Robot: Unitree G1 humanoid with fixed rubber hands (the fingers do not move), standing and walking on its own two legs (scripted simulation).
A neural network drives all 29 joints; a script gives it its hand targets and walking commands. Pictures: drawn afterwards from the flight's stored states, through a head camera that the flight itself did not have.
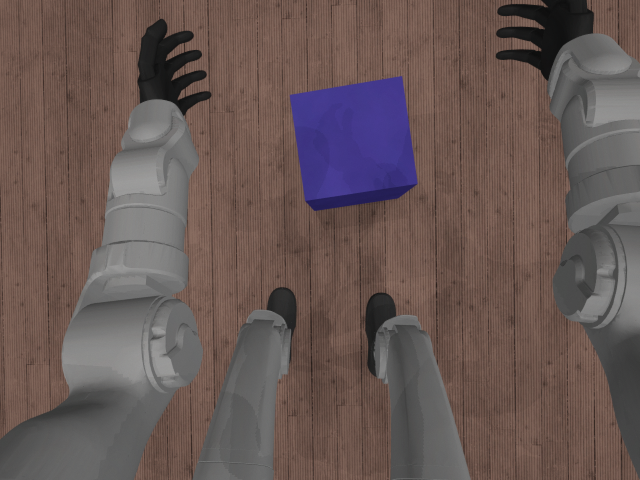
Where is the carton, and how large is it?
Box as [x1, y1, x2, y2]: [290, 76, 417, 210]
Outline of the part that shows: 401,76 290,95 304,196 307,203 314,210 397,198 417,183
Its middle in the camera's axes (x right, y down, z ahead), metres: +0.07 -0.20 +0.84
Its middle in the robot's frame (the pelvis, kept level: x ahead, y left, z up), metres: +0.55 -0.01 -0.54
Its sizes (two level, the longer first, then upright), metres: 0.210 0.200 0.250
